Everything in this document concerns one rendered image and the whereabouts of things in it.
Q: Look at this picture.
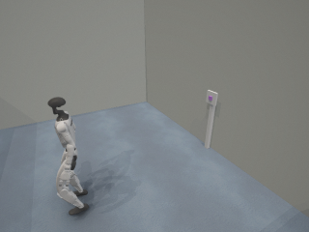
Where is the right robot foot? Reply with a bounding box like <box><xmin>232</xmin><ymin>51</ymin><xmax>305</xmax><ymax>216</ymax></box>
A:
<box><xmin>73</xmin><ymin>189</ymin><xmax>88</xmax><ymax>196</ymax></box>

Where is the robot left upper arm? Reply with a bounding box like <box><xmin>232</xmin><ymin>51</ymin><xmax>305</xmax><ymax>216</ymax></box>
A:
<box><xmin>56</xmin><ymin>122</ymin><xmax>75</xmax><ymax>149</ymax></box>

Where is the robot left hand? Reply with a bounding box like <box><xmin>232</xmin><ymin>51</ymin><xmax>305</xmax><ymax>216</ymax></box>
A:
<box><xmin>59</xmin><ymin>171</ymin><xmax>70</xmax><ymax>187</ymax></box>

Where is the robot torso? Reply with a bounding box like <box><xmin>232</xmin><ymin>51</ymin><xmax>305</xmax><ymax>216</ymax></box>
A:
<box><xmin>54</xmin><ymin>115</ymin><xmax>78</xmax><ymax>161</ymax></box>

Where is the left robot forearm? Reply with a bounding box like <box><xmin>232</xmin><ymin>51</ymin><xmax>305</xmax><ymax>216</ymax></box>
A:
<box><xmin>63</xmin><ymin>145</ymin><xmax>75</xmax><ymax>172</ymax></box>

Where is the panel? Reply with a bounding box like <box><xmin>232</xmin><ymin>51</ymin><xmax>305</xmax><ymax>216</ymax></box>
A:
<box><xmin>204</xmin><ymin>90</ymin><xmax>218</xmax><ymax>149</ymax></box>

